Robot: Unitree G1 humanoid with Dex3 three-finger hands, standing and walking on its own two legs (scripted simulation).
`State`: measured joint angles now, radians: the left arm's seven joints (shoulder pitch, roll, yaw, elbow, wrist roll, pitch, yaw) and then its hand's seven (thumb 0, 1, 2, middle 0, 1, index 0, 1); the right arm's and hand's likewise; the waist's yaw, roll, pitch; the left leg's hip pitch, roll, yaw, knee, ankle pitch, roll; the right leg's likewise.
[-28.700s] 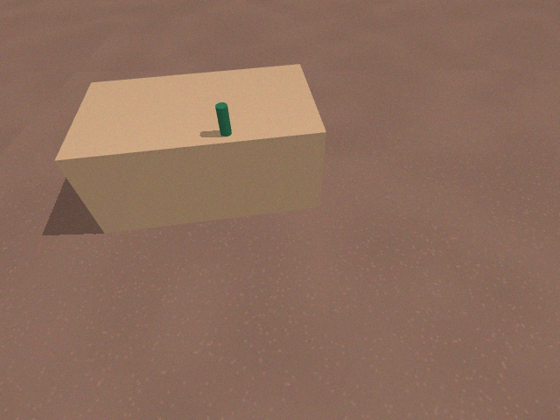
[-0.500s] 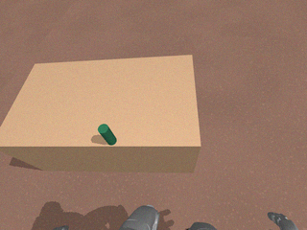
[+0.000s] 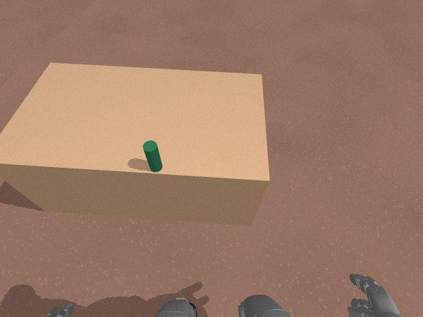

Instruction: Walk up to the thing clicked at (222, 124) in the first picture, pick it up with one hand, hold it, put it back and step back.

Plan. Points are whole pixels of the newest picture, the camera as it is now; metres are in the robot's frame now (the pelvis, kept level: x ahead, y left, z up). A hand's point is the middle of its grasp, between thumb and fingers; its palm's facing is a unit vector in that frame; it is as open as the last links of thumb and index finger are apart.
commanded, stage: step back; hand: left
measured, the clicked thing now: (153, 157) +0.60 +0.23 -0.25
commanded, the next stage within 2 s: none
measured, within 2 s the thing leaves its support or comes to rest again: neither
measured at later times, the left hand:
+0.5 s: hand out of the picture -0.01 +0.27 -0.13, palm faces +0.00 -0.89 -0.46, open 7.4 cm
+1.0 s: hand out of the picture -0.22 +0.28 -0.16, palm faces -0.07 -0.90 -0.43, open 7.4 cm
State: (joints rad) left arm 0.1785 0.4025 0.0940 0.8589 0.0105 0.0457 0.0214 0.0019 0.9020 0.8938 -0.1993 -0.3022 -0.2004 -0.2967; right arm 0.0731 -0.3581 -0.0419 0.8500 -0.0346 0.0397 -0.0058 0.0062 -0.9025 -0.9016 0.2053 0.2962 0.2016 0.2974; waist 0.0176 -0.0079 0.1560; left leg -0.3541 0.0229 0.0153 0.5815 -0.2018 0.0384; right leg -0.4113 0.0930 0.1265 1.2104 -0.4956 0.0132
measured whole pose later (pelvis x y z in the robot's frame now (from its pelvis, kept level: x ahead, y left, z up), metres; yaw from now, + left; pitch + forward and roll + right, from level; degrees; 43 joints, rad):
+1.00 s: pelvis -0.30 +0.01 -0.02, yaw -3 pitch -3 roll -2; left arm 0.19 0.35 0.06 0.90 0.03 0.03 0.01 0.00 0.90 0.89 -0.20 -0.30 -0.20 -0.30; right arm 0.04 -0.41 -0.05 0.81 -0.02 0.07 0.00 0.00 -0.90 -0.90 0.20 0.30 0.20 0.30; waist 0.02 0.09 0.20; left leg -0.45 0.06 0.01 0.72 -0.24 0.02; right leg -0.23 0.05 -0.01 0.67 -0.40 -0.01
